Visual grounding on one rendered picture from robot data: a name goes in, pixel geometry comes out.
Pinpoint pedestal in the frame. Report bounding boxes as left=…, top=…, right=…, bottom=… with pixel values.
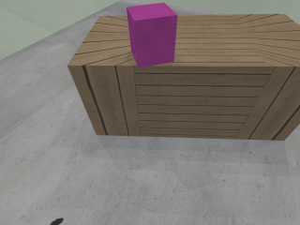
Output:
left=67, top=14, right=300, bottom=141

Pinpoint carton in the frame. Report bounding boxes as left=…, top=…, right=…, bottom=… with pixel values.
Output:
left=127, top=2, right=178, bottom=68

